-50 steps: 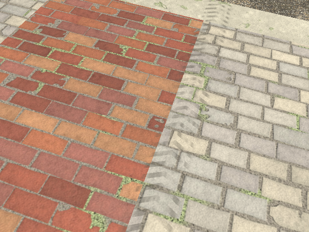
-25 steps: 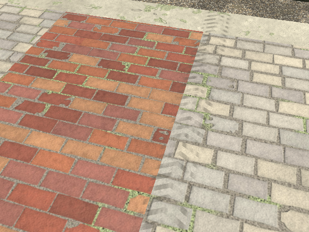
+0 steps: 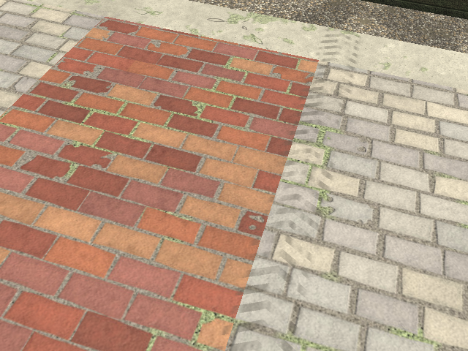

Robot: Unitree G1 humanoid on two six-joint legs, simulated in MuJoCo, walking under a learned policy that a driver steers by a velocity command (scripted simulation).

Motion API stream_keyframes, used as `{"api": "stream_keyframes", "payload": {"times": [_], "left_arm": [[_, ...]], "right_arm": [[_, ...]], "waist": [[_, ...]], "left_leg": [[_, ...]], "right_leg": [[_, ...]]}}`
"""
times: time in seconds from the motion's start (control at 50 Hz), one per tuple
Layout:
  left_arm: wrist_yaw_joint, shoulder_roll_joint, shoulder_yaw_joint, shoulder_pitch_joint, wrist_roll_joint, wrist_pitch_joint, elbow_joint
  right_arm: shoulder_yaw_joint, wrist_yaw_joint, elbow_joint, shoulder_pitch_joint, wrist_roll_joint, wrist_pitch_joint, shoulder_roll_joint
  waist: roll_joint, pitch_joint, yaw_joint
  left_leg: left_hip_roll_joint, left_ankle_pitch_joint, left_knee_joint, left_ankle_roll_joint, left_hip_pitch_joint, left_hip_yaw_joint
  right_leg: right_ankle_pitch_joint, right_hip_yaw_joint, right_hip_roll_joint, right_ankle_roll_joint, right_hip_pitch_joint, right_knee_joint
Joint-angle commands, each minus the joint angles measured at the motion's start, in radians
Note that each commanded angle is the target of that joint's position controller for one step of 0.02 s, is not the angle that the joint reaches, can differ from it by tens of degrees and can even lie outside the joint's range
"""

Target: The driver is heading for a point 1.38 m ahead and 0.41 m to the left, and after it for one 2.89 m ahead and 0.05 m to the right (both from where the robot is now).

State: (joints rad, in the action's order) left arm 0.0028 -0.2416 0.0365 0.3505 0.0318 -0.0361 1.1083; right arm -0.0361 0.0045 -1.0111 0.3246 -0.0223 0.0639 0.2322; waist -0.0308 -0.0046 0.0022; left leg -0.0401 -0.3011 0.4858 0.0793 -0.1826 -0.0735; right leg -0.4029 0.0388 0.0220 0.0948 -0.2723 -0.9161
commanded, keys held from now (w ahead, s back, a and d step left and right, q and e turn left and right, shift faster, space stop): w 0.46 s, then w+q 0.54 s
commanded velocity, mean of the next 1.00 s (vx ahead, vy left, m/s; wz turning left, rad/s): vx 0.47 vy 0.00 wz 0.20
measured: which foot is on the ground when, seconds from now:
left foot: down 0.00-0.40, up 0.42-0.92, down 0.94-1.00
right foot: up 0.00-0.36, down 0.38-0.94, up 0.96-1.00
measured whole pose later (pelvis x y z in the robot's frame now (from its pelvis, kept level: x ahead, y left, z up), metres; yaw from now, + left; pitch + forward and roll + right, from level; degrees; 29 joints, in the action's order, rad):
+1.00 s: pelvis +0.54 +0.05 -0.02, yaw +15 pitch +0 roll +1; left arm -0.02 -0.20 0.03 0.38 0.02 -0.08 1.01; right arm -0.06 0.02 -0.89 0.11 -0.03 0.03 0.22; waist -0.01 -0.07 0.01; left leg -0.11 -0.21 0.59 0.18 -0.39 -0.12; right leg -0.41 -0.11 -0.01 0.04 -0.20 -1.16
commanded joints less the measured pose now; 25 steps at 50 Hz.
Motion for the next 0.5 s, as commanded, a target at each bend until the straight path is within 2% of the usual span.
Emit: {"api": "stream_keyframes", "payload": {"times": [0.02, 0.04, 0.1, 0.2, 0.26, 0.3, 0.32, 0.34, 0.36, 0.38, 0.4, 0.42, 0.44, 0.46, 0.48, 0.5], "left_arm": [[0.025, -0.046, 0.005, -0.107, 0.004, -0.034, -0.089], [0.029, -0.048, 0.005, -0.104, 0.009, -0.029, -0.086], [0.031, -0.044, 0.009, -0.143, 0.006, -0.013, -0.105], [0.032, -0.006, -0.01, -0.367, -0.004, -0.004, -0.199], [0.029, 0.005, -0.022, -0.443, -0.014, -0.005, -0.236], [0.02, -0.018, -0.016, -0.415, -0.016, -0.007, -0.242], [0.013, -0.035, -0.009, -0.361, -0.016, -0.01, -0.232], [0.006, -0.058, 0.003, -0.262, -0.016, -0.016, -0.204], [-0.002, -0.082, 0.018, -0.117, -0.017, -0.024, -0.158], [-0.012, -0.11, 0.034, 0.028, -0.007, -0.032, -0.117], [-0.02, -0.2, 0.059, 0.167, 0.017, -0.034, -0.097], [-0.01, -0.208, 0.064, 0.125, 0.006, -0.019, -0.108], [0.0, -0.167, 0.059, 0.003, -0.024, -0.019, -0.123], [0.004, -0.102, 0.041, -0.082, -0.029, -0.027, -0.141], [0.005, -0.049, 0.028, -0.112, -0.02, -0.039, -0.136], [0.0, -0.018, 0.017, -0.106, -0.015, -0.053, -0.123]], "right_arm": [[-0.013, -0.001, 0.01, 0.085, 0.003, 0.017, 0.101], [-0.006, -0.002, 0.003, 0.09, 0.003, 0.025, 0.083], [0.005, -0.005, -0.044, 0.192, 0.008, 0.036, 0.065], [0.021, -0.015, -0.067, 0.238, 0.005, 0.034, 0.046], [0.022, -0.022, -0.081, 0.256, 0.003, 0.037, 0.058], [0.02, -0.025, -0.085, 0.238, 0.002, 0.04, 0.071], [0.018, -0.027, -0.084, 0.219, 0.003, 0.042, 0.081], [0.014, -0.03, -0.082, 0.201, 0.002, 0.041, 0.092], [0.011, -0.03, -0.077, 0.18, 0.003, 0.036, 0.102], [0.01, -0.025, -0.069, 0.159, 0.009, 0.034, 0.105], [0.021, -0.02, -0.041, 0.184, 0.008, 0.033, 0.048], [0.017, -0.006, -0.045, 0.284, 0.033, 0.028, -0.002], [0.0, -0.011, -0.023, 0.183, 0.009, 0.023, 0.076], [-0.004, -0.005, 0.008, 0.091, 0.004, 0.028, 0.077], [-0.004, -0.004, 0.009, 0.073, 0.007, 0.027, 0.052], [-0.006, -0.001, 0.01, 0.069, -0.003, 0.014, 0.038]], "waist": [[0.069, -0.146, -0.009], [0.08, -0.128, -0.004], [0.106, -0.092, -0.007], [0.114, -0.141, -0.04], [0.13, -0.149, -0.052], [0.136, -0.125, -0.023], [0.141, -0.091, 0.006], [0.145, -0.037, 0.051], [0.145, 0.037, 0.109], [0.124, 0.103, 0.176], [-0.012, 0.219, 0.188], [-0.172, 0.291, 0.103], [-0.018, 0.141, 0.078], [0.009, 0.023, 0.056], [0.06, -0.053, 0.017], [0.062, -0.068, -0.013]], "left_leg": [[0.309, -0.12, -0.378, 0.1, 0.166, 0.432], [0.275, 0.021, -0.372, 0.086, 0.174, 0.357], [0.238, 0.421, -0.321, 0.076, 0.238, 0.227], [0.196, 0.621, -0.333, 0.068, 0.189, 0.139], [0.206, 0.718, -0.336, 0.067, 0.188, 0.117], [0.227, 0.902, -0.282, 0.06, 0.223, 0.103], [0.234, 1.035, -0.215, 0.054, 0.245, 0.095], [0.237, 1.132, -0.103, 0.048, 0.267, 0.089], [0.233, 1.13, 0.059, 0.045, 0.26, 0.085], [0.207, 0.956, 0.266, 0.04, 0.144, 0.067], [0.13, 0.47, 0.595, 0.036, -0.041, 0.023], [-0.058, -0.217, 0.934, 0.009, -0.358, 0.07], [0.022, -0.125, 0.944, 0.031, -0.454, 0.143], [0.061, -0.038, 0.896, 0.034, -0.462, 0.136], [0.094, -0.002, 0.835, 0.033, -0.415, 0.136], [0.116, 0.01, 0.783, 0.025, -0.355, 0.145]], "right_leg": [[0.139, 0.006, -0.088, 0.002, -0.415, -0.163], [0.174, -0.014, -0.092, -0.012, -0.398, -0.155], [0.211, -0.07, -0.077, -0.035, -0.434, -0.152], [0.294, -0.147, -0.043, -0.057, -0.43, 0.078], [0.334, -0.186, -0.01, -0.035, -0.328, 0.255], [0.323, -0.19, 0.015, 0.002, -0.237, 0.31], [0.299, -0.19, 0.037, 0.023, -0.169, 0.32], [0.271, -0.181, 0.058, 0.043, -0.077, 0.332], [0.273, -0.167, 0.068, 0.066, 0.065, 0.378], [0.275, -0.11, 0.012, 0.093, 0.269, 0.44], [0.117, 0.191, -0.246, 0.144, 0.47, 0.452], [0.02, 0.705, -0.44, 0.299, 0.607, 0.619], [-0.079, 0.614, -0.391, 0.27, 0.473, 0.678], [-0.043, 0.472, -0.359, 0.244, 0.327, 0.714], [0.083, 0.359, -0.323, 0.207, 0.196, 0.75], [0.177, 0.271, -0.285, 0.171, 0.117, 0.76]]}}
Next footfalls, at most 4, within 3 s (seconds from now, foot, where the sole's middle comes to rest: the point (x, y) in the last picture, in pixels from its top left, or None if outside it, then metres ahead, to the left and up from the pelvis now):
0.38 right None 0.36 -0.06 -0.77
0.94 left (198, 313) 0.64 0.11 -0.77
1.46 right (210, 216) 1.00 0.08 -0.77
1.96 left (119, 206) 1.03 0.41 -0.77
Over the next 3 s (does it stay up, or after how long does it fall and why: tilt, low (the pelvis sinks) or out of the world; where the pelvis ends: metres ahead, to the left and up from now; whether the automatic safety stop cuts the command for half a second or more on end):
stays up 1.30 0.48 0.00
